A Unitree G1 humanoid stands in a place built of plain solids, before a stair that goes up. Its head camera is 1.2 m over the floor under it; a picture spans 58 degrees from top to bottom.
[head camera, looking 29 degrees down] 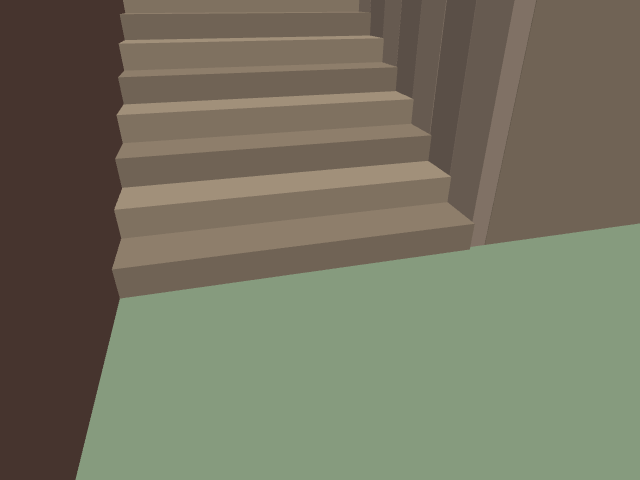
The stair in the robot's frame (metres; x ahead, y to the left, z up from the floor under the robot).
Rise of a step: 0.16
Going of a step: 0.29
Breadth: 1.80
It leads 14 degrees to the left of straight ahead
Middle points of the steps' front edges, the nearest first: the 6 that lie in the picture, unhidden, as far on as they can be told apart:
1.83 0.05 0.16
2.11 0.12 0.32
2.39 0.19 0.48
2.67 0.26 0.64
2.96 0.34 0.80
3.24 0.41 0.96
